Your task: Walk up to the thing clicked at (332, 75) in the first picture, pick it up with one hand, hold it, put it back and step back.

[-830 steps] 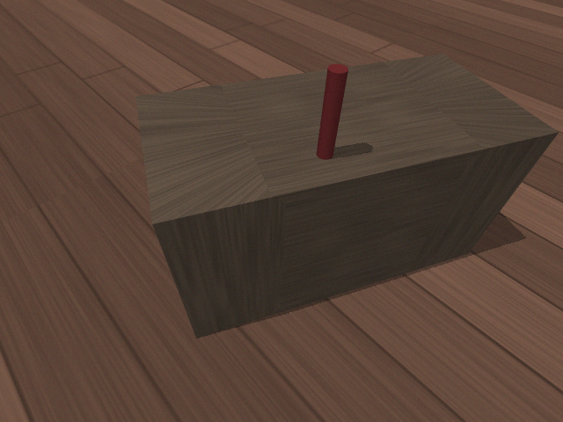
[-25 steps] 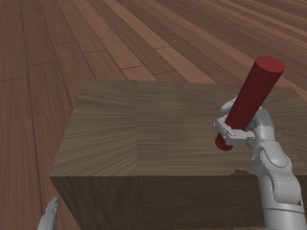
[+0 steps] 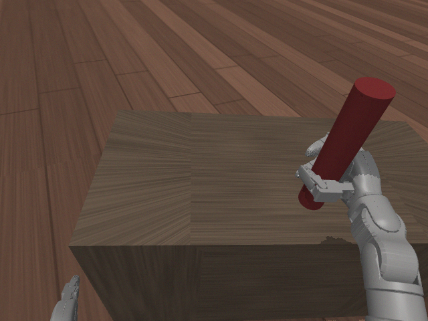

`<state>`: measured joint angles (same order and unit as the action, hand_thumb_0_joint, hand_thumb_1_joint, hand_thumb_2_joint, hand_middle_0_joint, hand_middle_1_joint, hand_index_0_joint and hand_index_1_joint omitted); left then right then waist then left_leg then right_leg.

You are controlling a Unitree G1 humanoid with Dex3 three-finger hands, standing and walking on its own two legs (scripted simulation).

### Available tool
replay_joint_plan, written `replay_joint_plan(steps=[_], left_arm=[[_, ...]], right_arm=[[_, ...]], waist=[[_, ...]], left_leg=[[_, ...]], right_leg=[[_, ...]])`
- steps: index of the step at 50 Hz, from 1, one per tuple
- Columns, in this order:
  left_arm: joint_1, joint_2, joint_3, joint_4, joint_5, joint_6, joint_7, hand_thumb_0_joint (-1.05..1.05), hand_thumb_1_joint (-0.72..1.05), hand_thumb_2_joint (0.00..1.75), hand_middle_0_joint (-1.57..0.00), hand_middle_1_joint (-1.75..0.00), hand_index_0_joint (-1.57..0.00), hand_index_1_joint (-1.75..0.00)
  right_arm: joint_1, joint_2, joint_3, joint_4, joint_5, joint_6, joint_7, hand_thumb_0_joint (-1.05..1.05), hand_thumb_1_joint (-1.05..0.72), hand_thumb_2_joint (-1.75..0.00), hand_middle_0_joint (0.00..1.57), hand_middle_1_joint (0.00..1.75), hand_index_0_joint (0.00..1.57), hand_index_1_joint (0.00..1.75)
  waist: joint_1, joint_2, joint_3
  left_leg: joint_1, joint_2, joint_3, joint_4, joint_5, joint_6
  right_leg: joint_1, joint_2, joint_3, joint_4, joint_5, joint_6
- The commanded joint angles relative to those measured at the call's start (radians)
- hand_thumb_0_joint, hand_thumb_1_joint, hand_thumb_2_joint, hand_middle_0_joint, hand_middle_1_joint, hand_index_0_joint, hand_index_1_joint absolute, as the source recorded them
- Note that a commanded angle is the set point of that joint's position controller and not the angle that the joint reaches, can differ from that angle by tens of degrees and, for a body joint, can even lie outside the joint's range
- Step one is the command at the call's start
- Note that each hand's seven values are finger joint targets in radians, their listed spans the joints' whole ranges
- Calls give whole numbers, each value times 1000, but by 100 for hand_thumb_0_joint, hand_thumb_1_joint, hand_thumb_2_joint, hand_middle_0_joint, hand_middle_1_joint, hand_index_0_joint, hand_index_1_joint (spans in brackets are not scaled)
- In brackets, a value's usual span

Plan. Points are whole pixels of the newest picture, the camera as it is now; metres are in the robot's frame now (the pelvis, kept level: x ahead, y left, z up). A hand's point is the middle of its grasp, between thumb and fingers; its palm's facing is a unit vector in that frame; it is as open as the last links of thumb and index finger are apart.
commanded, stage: hold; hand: right
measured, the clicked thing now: (335, 156) +0.32 -0.17 +0.22
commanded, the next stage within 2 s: crouch in 0.98 s
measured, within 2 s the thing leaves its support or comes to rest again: neither
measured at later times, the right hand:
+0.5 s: hand (316, 180) +0.31 -0.16 +0.17, palm faces +0.00 +1.00 -0.04, open 6.1 cm
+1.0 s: hand (315, 180) +0.31 -0.16 +0.17, palm faces +0.00 +1.00 -0.03, open 6.1 cm
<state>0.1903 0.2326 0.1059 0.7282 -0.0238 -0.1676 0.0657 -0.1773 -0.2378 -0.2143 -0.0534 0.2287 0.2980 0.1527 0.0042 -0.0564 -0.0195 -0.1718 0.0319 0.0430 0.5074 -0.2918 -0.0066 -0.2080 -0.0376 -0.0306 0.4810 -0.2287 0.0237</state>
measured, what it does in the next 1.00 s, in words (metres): stands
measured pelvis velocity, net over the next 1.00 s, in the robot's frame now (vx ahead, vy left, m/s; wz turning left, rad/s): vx -0.01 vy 0.00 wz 0.00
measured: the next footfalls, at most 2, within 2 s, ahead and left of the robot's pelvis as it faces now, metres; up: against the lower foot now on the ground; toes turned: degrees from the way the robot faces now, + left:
none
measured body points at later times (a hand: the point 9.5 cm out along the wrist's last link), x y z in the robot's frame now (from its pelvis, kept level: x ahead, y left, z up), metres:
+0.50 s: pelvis +0.00 +0.00 +0.00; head -0.03 +0.03 +0.45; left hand +0.16 +0.26 -0.09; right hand +0.31 -0.21 +0.17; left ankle -0.01 +0.12 -0.74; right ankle +0.02 -0.14 -0.74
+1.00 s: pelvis -0.01 +0.00 +0.00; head -0.03 +0.03 +0.45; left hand +0.15 +0.27 -0.09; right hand +0.31 -0.21 +0.17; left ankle -0.01 +0.12 -0.74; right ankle +0.02 -0.14 -0.74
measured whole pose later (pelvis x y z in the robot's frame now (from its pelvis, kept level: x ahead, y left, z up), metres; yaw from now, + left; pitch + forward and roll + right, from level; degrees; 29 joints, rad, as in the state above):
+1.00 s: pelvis -0.01 +0.00 +0.00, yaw +0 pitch -3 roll +0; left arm 0.19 0.23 0.10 0.72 -0.02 -0.18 0.07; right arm -0.15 -0.23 -0.20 -0.02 0.22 0.25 0.14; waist 0.01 -0.05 -0.01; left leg -0.17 0.03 0.04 0.50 -0.28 0.00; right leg -0.20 -0.04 -0.03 0.47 -0.21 0.03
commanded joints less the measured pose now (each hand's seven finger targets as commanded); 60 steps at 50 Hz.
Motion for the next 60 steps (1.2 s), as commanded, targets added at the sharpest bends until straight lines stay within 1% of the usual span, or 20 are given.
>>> replay_joint_plan(steps=[1,3,6,8,10,18,27,29,31,33,35,42,46,48,50,53,55,58,59,60], left_arm=[[-165,140,49,-163,-1,-64,15,0,-56,5,-5,-5,-5,-5],[-124,96,11,-129,-2,-56,9,0,-55,5,-5,-5,-5,-5],[-126,150,58,-159,2,-63,15,0,-55,5,-5,-5,-5,-5],[-126,106,19,-168,0,-66,11,0,-55,5,-5,-5,-5,-4],[-127,117,33,-159,-2,-67,17,0,-55,5,-5,-5,-5,-5],[-166,112,20,-144,4,-79,22,0,-55,5,-5,-5,-5,-5],[-131,133,35,-159,4,-80,20,0,-55,5,-5,-5,-5,-5],[-129,87,1,-160,1,-79,16,0,-56,5,-5,-5,-5,-5],[-134,137,46,-155,3,-80,21,0,-55,5,-5,-5,-5,-5],[-128,103,9,-156,4,-75,12,0,-56,5,-5,-5,-5,-5],[-151,147,48,-166,4,-78,18,0,-56,5,-5,-5,-5,-5],[-139,124,31,-172,4,-76,14,0,-56,5,-5,-5,-5,-5],[-136,108,18,-164,5,-75,14,0,-56,5,-5,-5,-4,-5],[-158,122,26,-183,2,-78,19,0,-56,5,-5,-5,-4,-5],[-131,87,-2,-138,3,-71,15,0,-56,5,-5,-5,-4,-5],[-142,139,39,-167,4,-77,21,0,-55,5,-5,-5,-4,-5],[-140,106,11,-164,4,-79,16,0,-56,6,-4,-4,-4,-4],[-125,56,-35,-132,4,-81,13,0,-56,7,-5,-5,-4,-5],[-147,74,-18,-134,3,-85,16,0,-57,7,-5,-5,-4,-5],[-126,80,-9,-102,6,-85,16,0,-57,7,-5,-5,-4,-5]], right_arm=[[-394,-166,-66,-279,11,-90,-14,0,-54,-131,139,143,140,143],[-331,-162,-66,-233,5,-87,-15,0,-56,-129,139,142,139,142],[-353,-175,-80,-278,7,-104,-25,0,-55,-130,139,143,140,143],[-337,-150,-61,-271,8,-114,-23,0,-57,-131,140,144,141,144],[-313,-166,-80,-270,14,-123,-23,0,-57,-131,140,143,140,143],[-339,-135,-33,-287,6,-135,-26,0,-57,-130,139,143,140,143],[-344,-172,-80,-258,14,-138,-21,0,-58,-130,139,142,139,142],[-346,-128,-35,-228,13,-131,-13,0,-57,-130,139,142,139,142],[-353,-165,-63,-235,10,-128,-18,0,-55,-129,138,142,139,142],[-343,-138,-40,-222,6,-124,-13,0,-55,-129,138,141,138,141],[-376,-162,-61,-241,9,-124,-16,0,-55,-129,137,141,138,141],[-351,-173,-83,-223,10,-126,-21,0,-54,-129,137,141,138,141],[-336,-135,-49,-224,9,-132,-21,0,-51,-129,137,141,138,141],[-383,-178,-73,-259,7,-140,-26,0,-53,-129,138,141,139,141],[-322,-159,-62,-224,5,-139,-22,0,-53,-128,138,141,138,141],[-326,-160,-64,-229,8,-143,-23,0,-52,-130,138,142,139,142],[-384,-152,-51,-263,9,-152,-21,0,-59,-130,142,142,142,142],[-355,-127,-31,-194,6,-148,-23,0,-62,-134,144,146,144,146],[-339,-135,-48,-148,4,-144,-27,0,-62,-134,143,145,143,145],[-353,-116,-22,-119,-2,-140,-25,0,-59,-134,143,146,143,146]], waist=[[-4,45,-208],[-16,51,-194],[0,41,-206],[-1,57,-175],[-6,68,-192],[2,51,-182],[-8,62,-190],[1,59,-185],[-2,40,-193],[-8,57,-179],[-5,61,-197],[-11,69,-204],[-4,80,-187],[-2,58,-195],[-14,66,-176],[0,68,-189],[2,35,-175],[8,52,-146],[5,75,-143],[17,65,-152]], left_leg=[[-33,-21,13,-92,233,-7],[-29,-21,15,-90,244,-8],[-37,-26,15,-93,215,-6],[-39,-28,16,-103,184,-7],[-32,-24,14,-97,221,-10],[-45,-23,12,-100,211,-7],[-26,-28,19,-99,215,-7],[-32,-27,16,-98,239,-6],[-31,-26,15,-96,238,-6],[-31,-26,15,-101,230,-6],[-33,-25,14,-98,243,-6],[-16,-22,11,-105,234,-9],[-24,-18,4,-113,213,-12],[-32,-17,0,-115,207,-11],[-29,-19,5,-110,213,-10],[-33,-24,9,-107,219,-8],[-39,-26,11,-113,186,-5],[-55,-25,8,-118,169,-7],[-58,-29,12,-113,173,-9],[-71,-31,13,-111,179,-9]], right_leg=[[132,36,6,-44,152,-41],[124,37,5,-44,164,-44],[135,32,6,-53,133,-41],[123,30,8,-60,103,-41],[129,34,7,-50,137,-45],[139,34,8,-54,127,-42],[131,30,9,-58,137,-39],[137,30,7,-54,159,-41],[142,30,7,-54,158,-39],[128,31,6,-57,151,-41],[139,32,7,-55,161,-41],[133,35,4,-54,150,-44],[127,38,2,-55,124,-46],[138,39,1,-56,119,-44],[123,39,3,-59,126,-44],[138,35,1,-62,130,-43],[133,32,6,-67,100,-41],[114,33,4,-66,82,-44],[112,30,7,-68,84,-44],[113,26,8,-68,86,-44]])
